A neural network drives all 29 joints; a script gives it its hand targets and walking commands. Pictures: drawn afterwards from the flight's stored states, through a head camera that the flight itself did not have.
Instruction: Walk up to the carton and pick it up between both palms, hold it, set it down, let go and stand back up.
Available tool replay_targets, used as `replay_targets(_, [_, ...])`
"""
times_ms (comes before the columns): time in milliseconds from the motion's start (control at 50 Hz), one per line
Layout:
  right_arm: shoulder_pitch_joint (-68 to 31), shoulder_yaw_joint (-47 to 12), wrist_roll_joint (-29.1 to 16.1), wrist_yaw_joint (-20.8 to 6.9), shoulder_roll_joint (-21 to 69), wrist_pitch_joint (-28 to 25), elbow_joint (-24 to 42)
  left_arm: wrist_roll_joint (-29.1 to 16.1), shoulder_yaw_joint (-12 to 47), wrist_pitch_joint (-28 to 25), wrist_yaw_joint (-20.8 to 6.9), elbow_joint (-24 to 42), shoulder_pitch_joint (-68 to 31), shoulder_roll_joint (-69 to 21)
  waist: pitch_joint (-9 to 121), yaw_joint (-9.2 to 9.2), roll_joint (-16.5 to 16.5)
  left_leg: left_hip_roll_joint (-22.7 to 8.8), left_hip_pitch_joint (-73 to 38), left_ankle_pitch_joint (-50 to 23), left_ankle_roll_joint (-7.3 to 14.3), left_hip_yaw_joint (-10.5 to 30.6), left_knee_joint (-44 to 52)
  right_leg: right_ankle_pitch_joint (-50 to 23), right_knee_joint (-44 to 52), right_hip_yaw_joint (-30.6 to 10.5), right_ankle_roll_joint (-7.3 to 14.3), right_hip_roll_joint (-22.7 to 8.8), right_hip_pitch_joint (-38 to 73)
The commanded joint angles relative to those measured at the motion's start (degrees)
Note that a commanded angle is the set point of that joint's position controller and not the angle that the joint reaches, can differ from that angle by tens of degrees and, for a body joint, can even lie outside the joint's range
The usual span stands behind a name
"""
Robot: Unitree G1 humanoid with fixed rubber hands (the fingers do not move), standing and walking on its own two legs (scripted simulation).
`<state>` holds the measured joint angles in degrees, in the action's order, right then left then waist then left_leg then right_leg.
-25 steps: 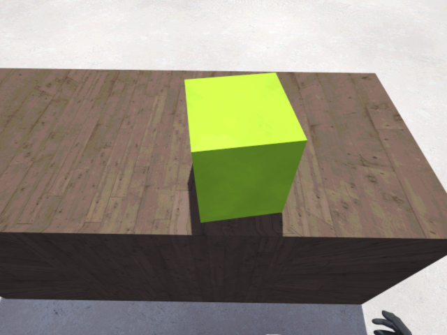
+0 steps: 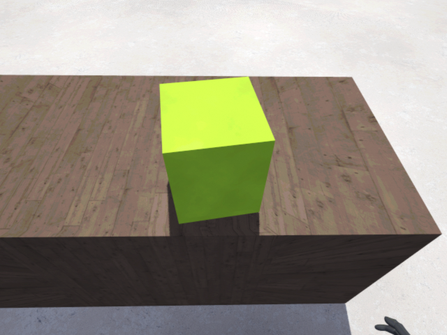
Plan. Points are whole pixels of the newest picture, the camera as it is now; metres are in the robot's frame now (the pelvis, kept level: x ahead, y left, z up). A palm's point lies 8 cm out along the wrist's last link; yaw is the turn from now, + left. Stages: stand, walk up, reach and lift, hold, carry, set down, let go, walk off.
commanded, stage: walk up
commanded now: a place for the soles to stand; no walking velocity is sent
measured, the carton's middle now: (212, 152) +0.50 +0.04 +0.01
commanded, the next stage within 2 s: reach and lift in 0.34 s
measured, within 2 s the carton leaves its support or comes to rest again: neither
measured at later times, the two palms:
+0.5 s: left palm (47, 334) +0.14 +0.31 -0.09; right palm out of the picture +0.13 -0.31 -0.10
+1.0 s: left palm (69, 303) +0.18 +0.27 -0.04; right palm out of the picture +0.14 -0.29 -0.05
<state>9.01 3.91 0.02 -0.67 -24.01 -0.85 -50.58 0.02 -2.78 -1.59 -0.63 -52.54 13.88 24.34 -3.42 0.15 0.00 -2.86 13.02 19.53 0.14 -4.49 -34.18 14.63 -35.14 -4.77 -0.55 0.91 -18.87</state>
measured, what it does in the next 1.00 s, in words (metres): stands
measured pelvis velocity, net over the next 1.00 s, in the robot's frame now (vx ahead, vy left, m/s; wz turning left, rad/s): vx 0.01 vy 0.01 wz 0.00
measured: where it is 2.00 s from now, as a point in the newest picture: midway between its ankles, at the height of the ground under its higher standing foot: outside the picture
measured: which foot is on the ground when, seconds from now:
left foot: down 0.00-1.00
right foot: down 0.00-1.00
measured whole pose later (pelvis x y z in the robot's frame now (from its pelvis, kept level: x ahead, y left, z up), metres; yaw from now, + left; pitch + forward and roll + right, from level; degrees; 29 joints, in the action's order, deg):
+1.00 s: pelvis +0.01 +0.01 +0.01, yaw +0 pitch -4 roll -1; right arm 11.9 6.5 1.5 -7.5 -20.8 -9.4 -42.9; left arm 0.2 -2.3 17.8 4.3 -22.9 9.6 16.3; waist -4.1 0.1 0.1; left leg -3.5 5.3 16.4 -1.2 -4.2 -26.0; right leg 10.3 -23.8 -4.1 -0.5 1.2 -9.4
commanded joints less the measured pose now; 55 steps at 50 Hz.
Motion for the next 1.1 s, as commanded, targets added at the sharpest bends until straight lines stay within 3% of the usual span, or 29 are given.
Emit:
replay_targets(0, [-4.2, 1.2, 0.5, 0.6, -10.0, -1.6, 1.1, 1.0, -1.1, -1.2, 0.2, 1.5, -4.3, 10.1, 3.4, 0.84, 1.2, -4.3, -3.1, 4.5, 2.5, 5.1, 9.9, -5.8, 10.4, -8.3, 5.4, -6.3, 0.1])
replay_targets(120, [-4.6, 1.0, 0.7, 0.4, -10.3, -2.1, 0.0, 0.6, -0.4, -1.5, 0.3, 0.4, -4.4, 9.1, 5.2, 0.29, 0.4, -6.0, -5.3, -1.3, 2.8, 5.8, 12.1, -13.0, 9.3, -5.8, 4.3, -5.3, 1.4])
replay_targets(320, [-5.6, 0.4, 0.4, 0.4, -10.0, -1.9, -1.2, 0.4, 0.0, -1.3, 0.2, -1.0, -4.7, 8.9, 5.5, 0.1, -0.6, -6.2, -5.9, -3.8, 2.5, 5.0, 13.4, -15.0, 10.2, -4.8, 3.8, -5.2, 2.8])
replay_targets(340, [-15.7, 5.1, 9.1, -1.3, -1.7, -10.4, -8.9, 2.7, -1.6, 9.6, 2.8, 20.1, -31.8, 3.8, -2.3, 1.88, -1.2, 0.6, 10.5, 6.1, -2.5, -0.1, 4.9, 10.0, 3.3, 9.9, 3.5, -0.1, 0.4])
replay_targets(360, [-12.7, 6.8, 8.6, -3.5, -5.6, -11.1, -7.6, 2.2, -1.0, 16.9, 3.8, 21.7, -25.5, 2.5, -3.5, 2.93, -4.0, -0.4, 11.8, 10.9, 0.1, -0.2, 4.4, 10.8, -1.0, 10.5, 4.3, 1.0, 2.6])
replay_targets(380, [-11.7, 7.7, 7.7, -4.3, -7.2, -10.7, -6.3, 3.1, -0.3, 20.8, 3.6, 21.7, -22.0, 1.1, -2.3, 2.07, -2.2, -0.5, 11.2, 10.6, 1.3, -0.3, 3.7, 8.3, -2.3, 11.0, 4.3, 1.1, 3.2])
replay_targets(440, [-7.7, 7.9, 5.1, -4.2, -7.5, -10.1, 0.2, 5.1, -1.6, 25.6, 3.3, 29.5, -18.4, 2.0, 3.3, 0.75, -2.5, -0.7, 5.4, 2.8, 0.4, -1.0, 2.3, -1.0, -2.1, 11.4, 4.0, 1.2, 6.0])
replay_targets(480, [-6.3, 8.0, 3.8, -4.3, -9.5, -10.6, 3.9, 5.3, -2.9, 26.7, 3.3, 31.2, -13.7, 1.5, 6.9, -0.14, -1.2, -0.4, 0.9, -5.5, -0.7, -0.4, 2.9, -7.6, 0.2, 11.9, 3.9, 1.9, 8.0])
replay_targets(560, [-4.0, 7.4, 2.1, -4.5, -9.2, -11.3, 7.9, 4.9, -4.4, 26.1, 3.2, 31.3, -8.7, 1.1, 10.3, -1.41, 2.5, 1.6, -5.4, -17.0, -1.9, 0.4, 3.3, -17.5, 4.5, 11.2, 3.3, 3.0, 9.9])
replay_targets(620, [-3.1, 6.4, 1.8, -4.8, -7.4, -11.1, 9.1, 4.8, -4.7, 25.0, 3.1, 30.8, -8.5, 0.3, 8.0, -1.65, 3.7, 2.6, -6.4, -15.9, -1.7, 0.4, 4.9, -16.7, 6.8, 9.8, 2.8, 2.5, 10.0])
replay_targets(800, [0.5, 4.6, -1.7, -6.8, -5.0, -10.8, 13.1, 3.7, -3.8, 20.5, 4.2, 35.3, -5.3, -4.8, 6.2, -1.88, 1.3, 3.3, -10.0, -17.4, -2.2, 0.6, 11.4, -14.3, 13.0, 8.3, 2.6, 2.4, 12.7])
replay_targets(1080, [2.6, 4.3, -4.3, -8.2, -3.6, -12.3, 20.6, 1.6, -1.6, 13.2, 7.1, 40.3, -2.7, -9.6, 4.2, -2.02, -0.1, 3.5, -8.7, -13.3, -1.8, 0.8, 18.2, -9.2, 17.4, 7.1, 3.0, 2.3, 15.0])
